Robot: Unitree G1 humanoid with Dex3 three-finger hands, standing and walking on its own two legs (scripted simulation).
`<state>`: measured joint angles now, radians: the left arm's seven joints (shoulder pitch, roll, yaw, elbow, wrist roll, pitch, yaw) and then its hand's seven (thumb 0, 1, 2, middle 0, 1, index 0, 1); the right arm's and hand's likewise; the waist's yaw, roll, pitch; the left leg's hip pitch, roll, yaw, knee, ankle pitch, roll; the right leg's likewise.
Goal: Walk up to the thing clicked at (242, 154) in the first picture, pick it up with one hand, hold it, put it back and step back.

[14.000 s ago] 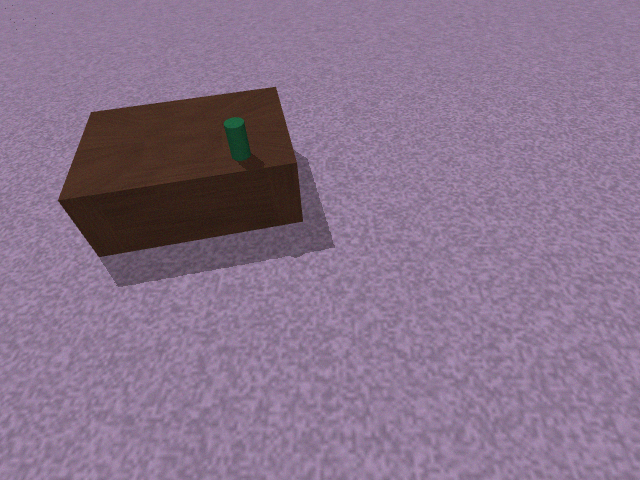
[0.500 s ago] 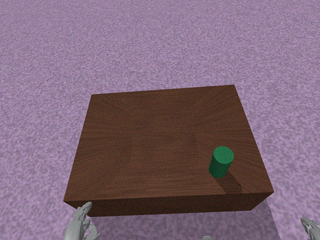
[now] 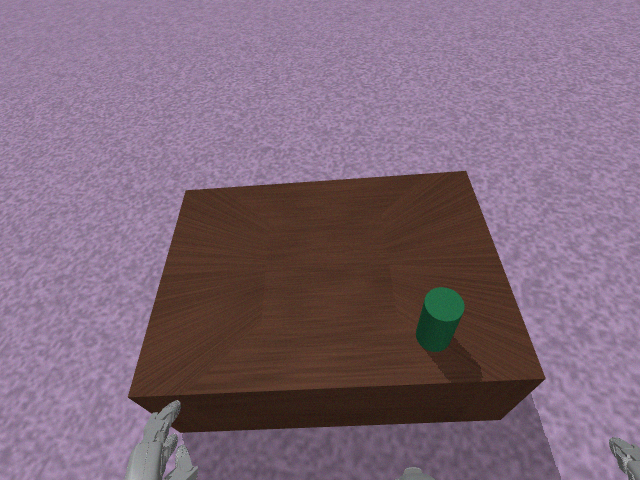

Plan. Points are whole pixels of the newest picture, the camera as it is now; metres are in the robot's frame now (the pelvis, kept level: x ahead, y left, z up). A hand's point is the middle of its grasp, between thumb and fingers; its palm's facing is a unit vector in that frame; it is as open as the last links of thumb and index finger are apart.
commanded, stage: go down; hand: right
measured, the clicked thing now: (438, 320) +0.49 -0.19 -0.31
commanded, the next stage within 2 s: approach in 1.30 s
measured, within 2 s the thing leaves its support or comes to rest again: neither
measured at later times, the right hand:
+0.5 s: hand (609, 382) +0.27 -0.33 -0.05, palm faces +0.16 +0.96 -0.24, open 17.2 cm
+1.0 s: hand (616, 325) +0.34 -0.36 -0.04, palm faces +0.16 +0.98 -0.14, open 17.1 cm
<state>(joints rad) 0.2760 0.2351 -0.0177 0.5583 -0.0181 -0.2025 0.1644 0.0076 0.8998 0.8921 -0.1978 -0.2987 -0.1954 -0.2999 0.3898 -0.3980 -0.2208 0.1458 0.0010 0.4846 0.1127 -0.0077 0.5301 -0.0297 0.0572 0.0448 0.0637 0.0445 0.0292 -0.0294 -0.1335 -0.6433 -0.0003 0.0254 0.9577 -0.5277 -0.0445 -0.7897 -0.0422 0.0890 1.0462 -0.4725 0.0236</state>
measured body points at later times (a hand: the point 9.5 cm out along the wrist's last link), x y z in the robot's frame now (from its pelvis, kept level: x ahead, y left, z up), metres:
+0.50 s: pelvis -0.01 +0.00 -0.01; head +0.07 -0.02 +0.44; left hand +0.13 +0.27 -0.09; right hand +0.26 -0.38 -0.03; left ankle -0.03 +0.15 -0.67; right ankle +0.02 -0.13 -0.67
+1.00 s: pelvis -0.03 +0.00 -0.03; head +0.10 -0.04 +0.40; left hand +0.06 +0.28 -0.12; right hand +0.33 -0.41 -0.03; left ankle -0.03 +0.15 -0.67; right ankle +0.02 -0.13 -0.67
